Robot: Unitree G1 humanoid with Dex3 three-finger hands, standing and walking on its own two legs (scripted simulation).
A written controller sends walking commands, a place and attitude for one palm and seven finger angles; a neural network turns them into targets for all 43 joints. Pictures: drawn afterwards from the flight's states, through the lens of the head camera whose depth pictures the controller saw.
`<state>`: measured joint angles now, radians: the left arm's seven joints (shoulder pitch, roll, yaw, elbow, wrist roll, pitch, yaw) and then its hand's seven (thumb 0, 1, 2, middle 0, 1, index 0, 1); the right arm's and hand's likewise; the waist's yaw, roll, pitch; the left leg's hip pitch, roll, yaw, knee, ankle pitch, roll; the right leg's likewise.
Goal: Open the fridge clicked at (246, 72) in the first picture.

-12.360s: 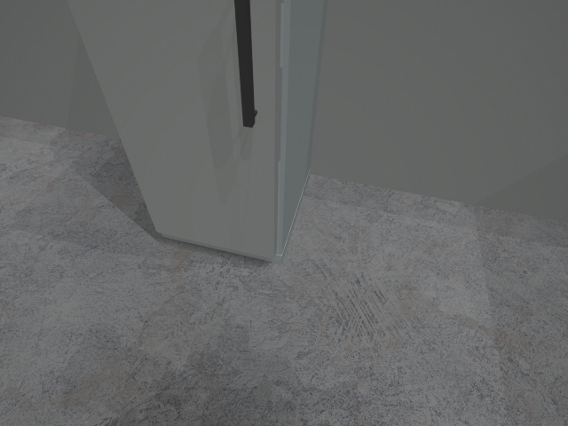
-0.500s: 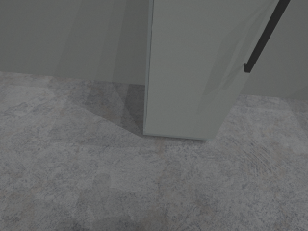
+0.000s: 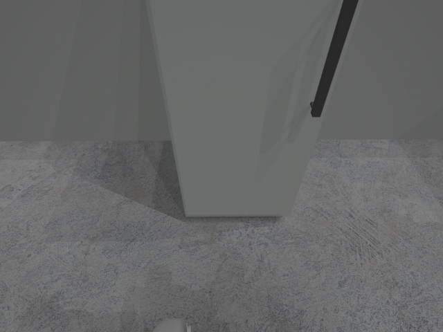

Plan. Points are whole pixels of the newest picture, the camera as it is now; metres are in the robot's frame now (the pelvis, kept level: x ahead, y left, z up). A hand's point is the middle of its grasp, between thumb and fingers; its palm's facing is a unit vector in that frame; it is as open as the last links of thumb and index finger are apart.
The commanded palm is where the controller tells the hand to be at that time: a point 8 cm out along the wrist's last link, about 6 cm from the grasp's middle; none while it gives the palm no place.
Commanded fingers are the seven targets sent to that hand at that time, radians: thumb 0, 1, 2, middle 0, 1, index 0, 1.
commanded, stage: take the last steps up to it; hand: right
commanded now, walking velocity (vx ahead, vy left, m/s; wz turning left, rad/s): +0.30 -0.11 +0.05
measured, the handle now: (329, 58) +0.77 -0.25 +0.14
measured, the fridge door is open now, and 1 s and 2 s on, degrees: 0 0 0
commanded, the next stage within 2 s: come to a stop and stand still in 0.52 s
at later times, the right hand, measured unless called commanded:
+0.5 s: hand (302, 280) +0.28 -0.17 -0.17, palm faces +0.08 +0.97 -0.22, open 7.1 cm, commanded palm none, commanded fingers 0.00 -0.90 -0.90 0.20 0.30 0.20 0.30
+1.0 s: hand (331, 280) +0.30 -0.25 -0.19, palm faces +0.01 +0.98 -0.21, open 7.4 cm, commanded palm none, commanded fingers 0.00 -0.90 -0.90 0.20 0.30 0.20 0.30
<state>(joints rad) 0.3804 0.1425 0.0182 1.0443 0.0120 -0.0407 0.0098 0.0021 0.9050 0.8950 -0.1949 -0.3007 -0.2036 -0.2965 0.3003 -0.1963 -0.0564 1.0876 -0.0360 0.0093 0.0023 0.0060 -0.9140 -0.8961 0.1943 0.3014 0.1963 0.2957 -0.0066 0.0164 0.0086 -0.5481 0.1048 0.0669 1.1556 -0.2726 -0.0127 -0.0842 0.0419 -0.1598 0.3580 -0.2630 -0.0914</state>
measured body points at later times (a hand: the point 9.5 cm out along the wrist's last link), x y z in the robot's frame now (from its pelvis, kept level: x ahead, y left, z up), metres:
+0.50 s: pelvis +0.20 +0.01 -0.01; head +0.21 +0.02 +0.44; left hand +0.15 +0.23 -0.17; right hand +0.28 -0.22 -0.15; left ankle +0.24 +0.09 -0.74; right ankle +0.15 -0.11 -0.65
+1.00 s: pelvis +0.27 -0.05 -0.01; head +0.32 -0.08 +0.44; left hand +0.38 +0.17 -0.14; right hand +0.30 -0.30 -0.17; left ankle +0.22 +0.08 -0.65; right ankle +0.36 -0.17 -0.74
